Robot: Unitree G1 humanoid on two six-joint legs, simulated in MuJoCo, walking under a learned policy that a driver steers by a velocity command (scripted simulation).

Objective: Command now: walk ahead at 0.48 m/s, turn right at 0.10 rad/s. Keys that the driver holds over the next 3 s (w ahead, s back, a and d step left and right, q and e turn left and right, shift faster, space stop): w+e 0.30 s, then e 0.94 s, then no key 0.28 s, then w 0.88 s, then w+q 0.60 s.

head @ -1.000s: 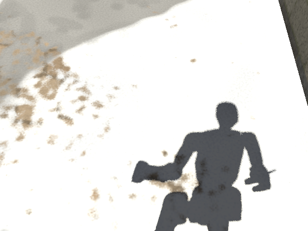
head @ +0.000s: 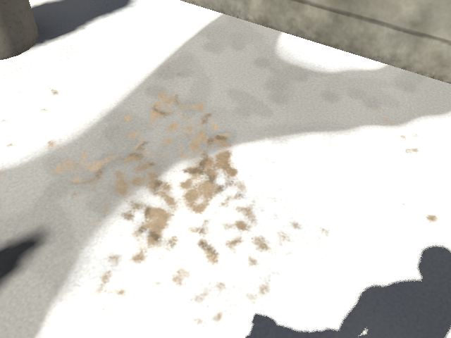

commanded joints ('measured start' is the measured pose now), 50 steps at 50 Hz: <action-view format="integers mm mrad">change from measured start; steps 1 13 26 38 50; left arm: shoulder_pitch -19 -88 -14 29 -18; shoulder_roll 31 83 158 38 64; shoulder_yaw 4 28 56 22 33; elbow -60 -172 -175 -205 -238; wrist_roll -2 -4 10 13 -5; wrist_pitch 2 1 32 95 133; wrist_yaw -4 -59 18 49 33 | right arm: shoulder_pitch -52 -2 -97 -182 -244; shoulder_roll -144 -232 -123 -245 -193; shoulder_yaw -34 -51 3 -41 -44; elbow -51 8 -105 -142 -124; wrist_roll -5 1 -20 -27 -17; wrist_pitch -27 22 13 -2 73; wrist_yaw -13 -52 -56 -46 -60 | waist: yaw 22 49 -7 34 6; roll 118 170 22 102 237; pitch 58 -42 -102 -171 -113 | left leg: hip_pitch -8 263 -420 15 -43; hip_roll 254 302 93 325 331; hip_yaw -106 82 -100 -359 -152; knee -144 227 718 118 56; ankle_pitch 312 1032 -104 515 350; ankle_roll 151 40 -165 12 166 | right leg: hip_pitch -72 171 379 308 197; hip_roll -9 188 1 184 95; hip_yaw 32 -122 227 285 -4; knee -143 -440 -689 -239 -101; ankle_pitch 165 26 729 -216 -265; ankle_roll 11 -133 -300 -67 73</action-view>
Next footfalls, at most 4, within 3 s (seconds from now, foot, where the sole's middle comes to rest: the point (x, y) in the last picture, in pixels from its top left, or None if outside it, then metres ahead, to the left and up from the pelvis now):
0.28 right None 0.35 -0.14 -0.78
0.74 left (212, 329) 0.53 0.02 -0.78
1.16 right None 0.33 -0.17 -0.78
1.58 left None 0.49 0.00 -0.78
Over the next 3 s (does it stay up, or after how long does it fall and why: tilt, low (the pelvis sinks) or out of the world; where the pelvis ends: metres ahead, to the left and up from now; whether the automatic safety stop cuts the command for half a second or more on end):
stays up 0.78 -0.56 -0.02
